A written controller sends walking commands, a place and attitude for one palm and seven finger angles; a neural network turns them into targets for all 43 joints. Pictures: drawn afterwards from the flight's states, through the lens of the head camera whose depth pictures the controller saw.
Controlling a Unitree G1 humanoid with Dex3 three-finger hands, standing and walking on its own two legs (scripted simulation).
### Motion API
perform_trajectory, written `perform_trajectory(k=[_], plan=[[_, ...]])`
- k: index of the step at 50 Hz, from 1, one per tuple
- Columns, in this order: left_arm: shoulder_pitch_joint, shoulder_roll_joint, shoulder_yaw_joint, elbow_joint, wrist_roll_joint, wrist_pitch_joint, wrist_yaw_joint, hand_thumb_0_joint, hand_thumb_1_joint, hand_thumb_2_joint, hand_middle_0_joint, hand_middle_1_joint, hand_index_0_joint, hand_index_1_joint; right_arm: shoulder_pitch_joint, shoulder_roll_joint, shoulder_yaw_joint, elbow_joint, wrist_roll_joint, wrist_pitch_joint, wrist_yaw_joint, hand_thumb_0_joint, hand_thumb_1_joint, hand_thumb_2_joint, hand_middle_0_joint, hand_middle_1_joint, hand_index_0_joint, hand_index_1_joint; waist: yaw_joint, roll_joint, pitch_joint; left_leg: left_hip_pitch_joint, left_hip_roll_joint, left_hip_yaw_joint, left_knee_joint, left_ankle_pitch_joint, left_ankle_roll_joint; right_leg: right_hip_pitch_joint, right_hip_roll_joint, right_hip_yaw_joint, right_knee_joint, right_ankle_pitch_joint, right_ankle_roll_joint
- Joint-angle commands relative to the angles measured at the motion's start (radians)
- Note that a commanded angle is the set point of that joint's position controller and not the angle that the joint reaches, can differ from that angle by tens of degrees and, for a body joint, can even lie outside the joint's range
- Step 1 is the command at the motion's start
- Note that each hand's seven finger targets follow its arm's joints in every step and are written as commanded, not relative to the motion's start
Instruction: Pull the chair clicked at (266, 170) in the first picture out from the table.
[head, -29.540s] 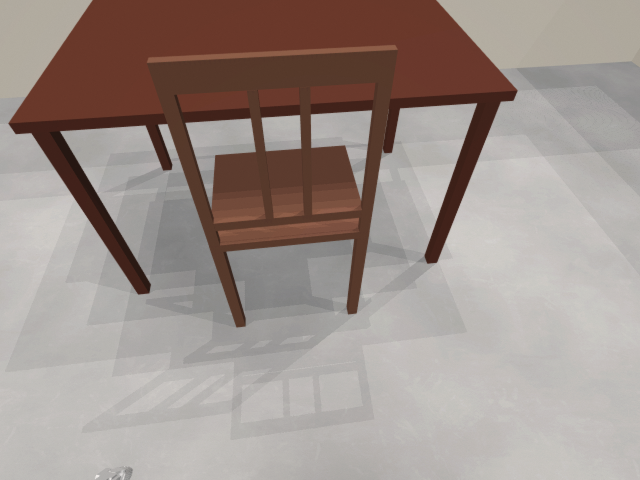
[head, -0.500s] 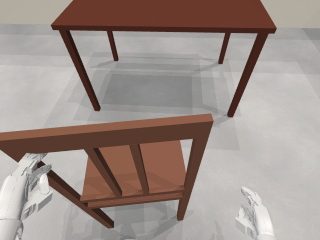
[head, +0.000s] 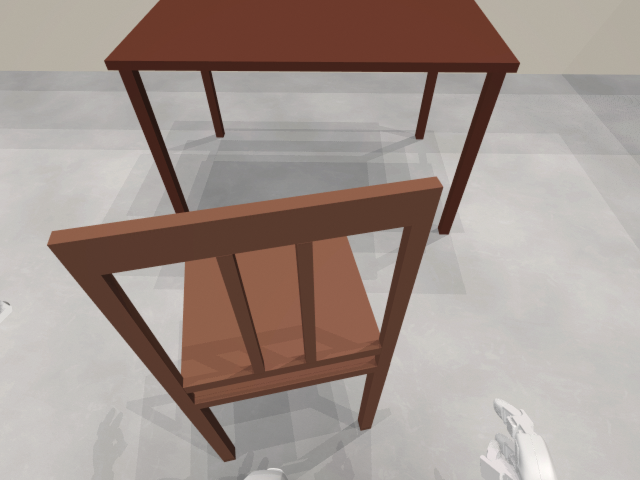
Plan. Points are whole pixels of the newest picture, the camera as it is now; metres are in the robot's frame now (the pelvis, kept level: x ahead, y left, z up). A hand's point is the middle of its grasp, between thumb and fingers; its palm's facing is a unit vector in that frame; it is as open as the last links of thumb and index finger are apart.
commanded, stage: step back with the hand held close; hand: left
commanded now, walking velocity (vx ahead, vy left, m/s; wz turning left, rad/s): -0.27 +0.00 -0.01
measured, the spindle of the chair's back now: (245, 321) +0.34 +0.15 -0.05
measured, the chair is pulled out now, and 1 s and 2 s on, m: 0.66 0.66 0.66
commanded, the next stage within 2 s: stop stepping back and stand still in 0.32 s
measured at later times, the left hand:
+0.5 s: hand out of the picture +0.01 +0.27 +0.25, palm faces +0.69 -0.52 -0.50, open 7.4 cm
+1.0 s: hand out of the picture -0.07 +0.30 +0.23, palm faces +0.56 -0.56 -0.61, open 7.4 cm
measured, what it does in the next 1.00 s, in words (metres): walks backwards: left foot, then right foot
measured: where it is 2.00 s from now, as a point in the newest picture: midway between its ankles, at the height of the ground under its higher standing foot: outside the picture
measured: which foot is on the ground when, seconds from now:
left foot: down 0.00-0.42, up 0.44-0.62, down 0.64-0.94, up 0.96-1.00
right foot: down 0.00-0.66, up 0.68-0.90, down 0.92-1.00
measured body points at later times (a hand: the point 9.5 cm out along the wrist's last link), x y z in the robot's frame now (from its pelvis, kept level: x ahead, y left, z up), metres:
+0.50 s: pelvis -0.12 -0.02 -0.03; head -0.13 -0.04 +0.42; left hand -0.04 +0.30 +0.27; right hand +0.09 -0.23 -0.12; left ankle -0.06 +0.11 -0.64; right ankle +0.05 -0.14 -0.72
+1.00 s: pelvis -0.26 +0.00 -0.01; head -0.23 -0.02 +0.44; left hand -0.10 +0.33 +0.26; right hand -0.14 -0.25 -0.13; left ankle -0.28 +0.09 -0.69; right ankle -0.25 -0.13 -0.72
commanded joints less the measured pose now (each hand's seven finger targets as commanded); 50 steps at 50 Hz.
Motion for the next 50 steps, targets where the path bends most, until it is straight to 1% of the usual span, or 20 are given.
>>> perform_trajectory(k=[1, 4, 7, 11, 15, 19, 21, 22, 26, 29, 31, 33, 35, 36, 39, 44, 46, 48, 49, 50], plan=[[-0.027, 0.023, 0.028, 0.25, 0.012, 0.029, -0.002, 0.0, 0.9, 0.9, -0.2, -0.3, -0.2, -0.3, -0.09, -0.112, -0.053, -0.17, 0.019, -0.043, 0.005, 0.0, -0.9, -0.9, 0.2, 0.3, 0.2, 0.3, -0.038, -0.057, 0.022, -0.05, 0.124, -0.162, -0.293, -0.317, 0.057, -0.123, -0.023, 0.048, -0.104, -0.271, -0.023], [-0.093, -0.017, -0.052, 0.23, 0.032, 0.017, -0.017, 0.0, 0.9, 0.9, -0.2, -0.3, -0.2, -0.3, -0.087, -0.119, -0.038, -0.201, 0.029, -0.055, 0.01, 0.0, -0.9, -0.9, 0.2, 0.3, 0.2, 0.3, -0.027, 0.011, 0.044, -0.277, 0.21, -0.257, -0.45, -0.52, 0.122, 0.082, 0.03, 0.026, 0.103, -0.191, -0.001], [-0.165, 0.029, -0.08, 0.015, 0.056, -0.014, -0.026, 0.0, 0.9, 0.9, -0.2, -0.3, -0.2, -0.3, -0.114, -0.125, -0.026, -0.223, 0.006, -0.072, 0.018, 0.0, -0.9, -0.9, 0.2, 0.3, 0.2, 0.3, -0.011, 0.023, 0.005, -0.246, 0.182, -0.192, -0.367, -0.47, 0.128, 0.104, 0.01, 0.045, 0.06, -0.146, -0.011], [-0.169, 0.173, 0.062, -0.4, 0.08, -0.074, -0.004, 0.0, 0.9, 0.9, -0.2, -0.3, -0.2, -0.3, -0.102, -0.133, -0.02, -0.251, -0.023, -0.115, 0.025, 0.0, -0.9, -0.9, 0.2, 0.3, 0.2, 0.3, 0.0, 0.292, -0.121, -0.34, 0.169, -0.156, -0.366, -0.573, 0.136, 0.248, 0.026, 0.02, 0.151, -0.108, -0.02], [-0.012, 0.22, 0.194, -0.434, 0.049, -0.111, 0.015, 0.0, 0.9, 0.9, -0.2, -0.3, -0.2, -0.3, -0.042, -0.097, -0.035, -0.23, -0.023, -0.129, 0.025, 0.0, -0.9, -0.9, 0.2, 0.3, 0.2, 0.3, 0.001, 0.329, -0.214, -0.261, 0.16, -0.102, -0.292, -0.513, 0.089, 0.185, 0.03, 0.0, 0.184, -0.137, -0.05], [0.002, 0.162, 0.208, -0.139, -0.014, -0.095, 0.01, 0.0, 0.9, 0.9, -0.2, -0.3, -0.2, -0.3, -0.006, -0.087, -0.063, -0.159, -0.006, -0.117, 0.022, 0.0, -0.9, -0.9, 0.2, 0.3, 0.2, 0.3, -0.025, 0.069, -0.199, -0.011, 0.079, 0.047, -0.002, -0.402, 0.014, -0.142, -0.029, 0.075, -0.006, -0.314, -0.114], [-0.129, 0.17, 0.172, 0.048, -0.013, -0.063, 0.003, 0.0, 0.9, 0.9, -0.2, -0.3, -0.2, -0.3, -0.025, -0.099, -0.115, -0.103, -0.005, -0.094, 0.033, 0.0, -0.9, -0.9, 0.2, 0.3, 0.2, 0.3, -0.034, -0.324, -0.13, 0.119, -0.092, 0.104, 0.7, -0.289, -0.044, -0.526, -0.316, 0.519, -0.406, -0.604, -0.231], [-0.178, 0.154, 0.135, 0.177, -0.01, -0.012, -0.003, 0.0, 0.9, 0.9, -0.2, -0.3, -0.2, -0.3, -0.039, -0.102, -0.125, -0.074, -0.014, -0.067, 0.037, 0.0, -0.9, -0.9, 0.2, 0.3, 0.2, 0.3, -0.058, -0.377, -0.093, 0.057, -0.076, 0.004, 0.947, -0.233, -0.044, -0.563, -0.371, 0.571, -0.478, -0.653, -0.238], [-0.26, 0.071, 0.007, 0.399, 0.011, 0.058, -0.025, 0.0, 0.9, 0.9, -0.2, -0.3, -0.2, -0.3, -0.012, -0.064, -0.041, -0.127, 0.005, -0.033, 0.026, 0.0, -0.9, -0.9, 0.2, 0.3, 0.2, 0.3, -0.087, -0.442, -0.068, 0.163, -0.067, 0.084, 0.661, -0.257, -0.02, -0.566, -0.17, 0.168, -0.302, -0.68, -0.043], [-0.417, 0.008, -0.106, 0.227, 0.036, 0.043, -0.016, 0.0, 0.9, 0.9, -0.2, -0.3, -0.2, -0.3, -0.049, -0.104, -0.034, -0.151, -0.007, -0.085, 0.006, 0.0, -0.9, -0.9, 0.2, 0.3, 0.2, 0.3, -0.069, -0.467, 0.002, 0.08, -0.08, 0.125, 0.144, -0.281, 0.066, -0.274, -0.145, 0.165, -0.177, -0.47, -0.028], [-0.558, 0.022, -0.112, 0.022, 0.07, 0.038, -0.013, 0.0, 0.9, 0.9, -0.2, -0.3, -0.2, -0.3, 0.001, -0.121, -0.027, -0.142, -0.028, -0.109, 0.006, 0.0, -0.9, -0.9, 0.2, 0.3, 0.2, 0.3, -0.075, -0.313, -0.081, 0.09, -0.064, 0.11, -0.26, -0.188, 0.104, -0.043, -0.095, 0.142, 0.055, -0.22, -0.008], [-0.543, 0.121, -0.036, -0.264, 0.078, -0.003, 0.002, 0.0, 0.9, 0.9, -0.2, -0.3, -0.2, -0.3, -0.006, -0.113, -0.049, -0.175, -0.034, -0.137, 0.009, 0.0, -0.9, -0.9, 0.2, 0.3, 0.2, 0.3, -0.059, 0.29, -0.11, 0.129, 0.124, -0.019, -0.491, -0.034, 0.168, -0.109, 0.051, 0.034, 0.632, -0.193, 0.036], [-0.285, 0.191, 0.04, -0.277, 0.122, -0.019, 0.007, 0.0, 0.9, 0.9, -0.2, -0.3, -0.2, -0.3, -0.061, -0.079, -0.047, -0.178, -0.048, -0.141, 0.054, 0.0, -0.9, -0.9, 0.2, 0.3, 0.2, 0.3, -0.042, 0.572, -0.146, -0.096, 0.192, -0.08, -0.398, 0.131, 0.211, -0.168, 0.075, 0.087, 1.077, -0.205, 0.029], [-0.266, 0.205, 0.077, -0.378, 0.102, -0.038, -0.002, 0.0, 0.9, 0.9, -0.2, -0.3, -0.2, -0.3, -0.099, -0.056, -0.048, -0.217, -0.04, -0.134, 0.088, 0.0, -0.9, -0.9, 0.2, 0.3, 0.2, 0.3, -0.045, 0.548, 0.054, -0.278, 0.246, -0.297, -0.464, -0.011, 0.243, -0.241, 0.014, 0.193, 1.135, -0.162, 0.015], [-0.195, 0.228, 0.144, -0.301, 0.098, -0.105, -0.01, 0.0, 0.9, 0.9, -0.2, -0.3, -0.2, -0.3, -0.028, -0.07, -0.059, -0.163, -0.011, -0.109, 0.084, 0.0, -0.9, -0.9, 0.2, 0.3, 0.2, 0.3, -0.011, 0.076, 0.233, -0.111, 0.297, -0.26, -0.352, 0.065, 0.228, -0.404, -0.014, 0.15, 0.798, -0.187, -0.049], [-0.086, 0.107, 0.164, 0.098, 0.042, -0.079, -0.036, 0.0, 0.9, 0.9, -0.2, -0.3, -0.2, -0.3, 0.081, -0.092, -0.059, -0.161, 0.013, -0.046, 0.056, 0.0, -0.9, -0.9, 0.2, 0.3, 0.2, 0.3, -0.059, 0.17, -0.128, 0.297, 0.148, -0.03, 0.119, 0.394, 0.13, -0.05, 0.03, -0.094, -0.12, 0.026, -0.106], [-0.099, 0.111, 0.148, 0.215, 0.041, -0.062, -0.049, 0.0, 0.9, 0.9, -0.2, -0.3, -0.2, -0.3, 0.07, -0.123, -0.072, -0.159, 0.025, -0.038, 0.064, 0.0, -0.9, -0.9, 0.2, 0.3, 0.2, 0.3, -0.046, -0.022, -0.152, 0.099, 0.096, 0.029, 0.301, 0.199, 0.12, 0.199, 0.036, -0.15, -0.238, 0.225, -0.094], [-0.024, 0.09, 0.122, 0.329, 0.021, -0.059, -0.045, 0.0, 0.9, 0.9, -0.2, -0.3, -0.2, -0.3, 0.076, -0.116, -0.083, -0.187, 0.044, -0.035, 0.075, 0.0, -0.9, -0.9, 0.2, 0.3, 0.2, 0.3, -0.049, -0.38, -0.207, -0.204, -0.069, 0.047, 0.714, -0.177, 0.071, 0.413, -0.183, 0.153, -0.243, 0.516, -0.222], [-0.016, 0.078, 0.092, 0.35, 0.019, -0.042, -0.043, 0.0, 0.9, 0.9, -0.2, -0.3, -0.2, -0.3, 0.115, -0.147, -0.109, -0.159, 0.037, 0.011, 0.082, 0.0, -0.9, -0.9, 0.2, 0.3, 0.2, 0.3, -0.067, -0.435, -0.266, -0.258, -0.088, -0.003, 0.801, -0.244, 0.029, 0.411, -0.237, 0.201, -0.089, 0.811, -0.238], [-0.005, 0.04, 0.038, 0.253, 0.024, -0.032, -0.048, 0.0, 0.9, 0.9, -0.2, -0.3, -0.2, -0.3, 0.061, -0.161, -0.126, -0.183, 0.031, 0.025, 0.095, 0.0, -0.9, -0.9, 0.2, 0.3, 0.2, 0.3, -0.019, -0.456, -0.277, -0.185, -0.053, -0.104, 0.74, -0.218, 0.04, 0.255, -0.252, 0.276, -0.095, 0.627, -0.222]])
